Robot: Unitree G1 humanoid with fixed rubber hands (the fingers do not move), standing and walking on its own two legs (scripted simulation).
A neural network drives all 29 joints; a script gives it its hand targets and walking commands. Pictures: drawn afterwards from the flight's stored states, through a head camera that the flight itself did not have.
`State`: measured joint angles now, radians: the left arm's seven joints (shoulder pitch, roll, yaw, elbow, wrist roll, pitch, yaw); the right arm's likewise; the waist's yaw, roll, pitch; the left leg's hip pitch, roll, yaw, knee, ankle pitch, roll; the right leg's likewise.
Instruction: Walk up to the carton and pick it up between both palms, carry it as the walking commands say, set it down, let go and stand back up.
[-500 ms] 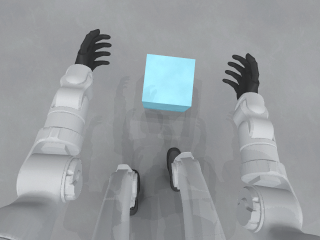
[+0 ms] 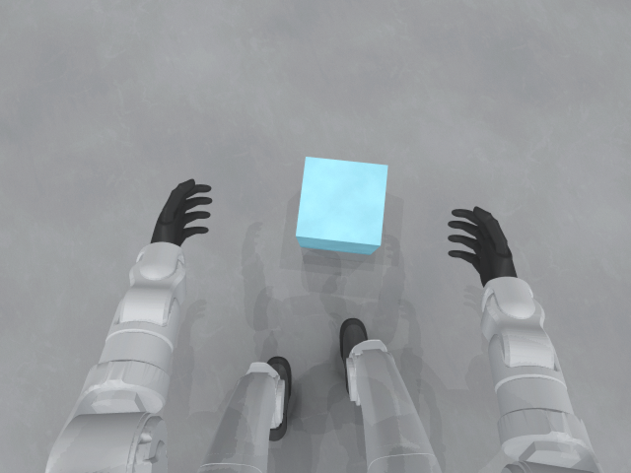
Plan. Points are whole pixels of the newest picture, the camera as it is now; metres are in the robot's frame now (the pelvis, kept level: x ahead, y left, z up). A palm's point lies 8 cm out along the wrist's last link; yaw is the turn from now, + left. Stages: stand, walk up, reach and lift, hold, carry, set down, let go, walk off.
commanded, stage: let go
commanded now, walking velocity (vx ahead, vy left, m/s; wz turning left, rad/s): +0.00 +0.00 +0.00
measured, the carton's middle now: (340, 209) +0.52 -0.08 -0.60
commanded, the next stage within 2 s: stand in 1.02 s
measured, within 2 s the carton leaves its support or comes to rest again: neither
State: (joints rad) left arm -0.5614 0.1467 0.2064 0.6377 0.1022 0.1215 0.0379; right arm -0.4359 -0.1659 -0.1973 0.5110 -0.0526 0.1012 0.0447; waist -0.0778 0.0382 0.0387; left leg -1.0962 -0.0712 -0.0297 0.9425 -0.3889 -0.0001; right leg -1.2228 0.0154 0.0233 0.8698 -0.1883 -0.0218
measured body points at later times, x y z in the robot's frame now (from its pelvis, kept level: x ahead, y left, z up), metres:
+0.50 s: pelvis +0.05 +0.01 +0.06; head +0.12 +0.01 +0.51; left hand +0.27 +0.22 -0.02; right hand +0.22 -0.22 -0.02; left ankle +0.01 +0.12 -0.67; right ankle +0.10 -0.10 -0.67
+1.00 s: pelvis +0.07 +0.02 +0.07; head +0.08 +0.01 +0.52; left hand +0.25 +0.24 -0.01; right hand +0.23 -0.23 -0.01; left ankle +0.01 +0.12 -0.67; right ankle +0.10 -0.10 -0.67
